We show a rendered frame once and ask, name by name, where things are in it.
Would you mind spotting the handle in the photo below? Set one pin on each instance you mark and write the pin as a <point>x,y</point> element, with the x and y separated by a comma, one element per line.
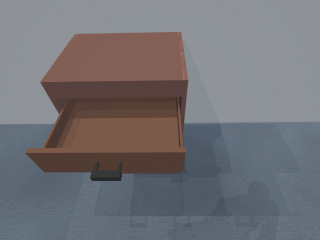
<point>106,175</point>

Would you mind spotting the cabinet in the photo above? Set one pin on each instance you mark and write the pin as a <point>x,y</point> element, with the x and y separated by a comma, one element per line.
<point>120,65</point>

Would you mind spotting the drawer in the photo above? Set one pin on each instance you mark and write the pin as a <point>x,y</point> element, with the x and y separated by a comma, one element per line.
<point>142,133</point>

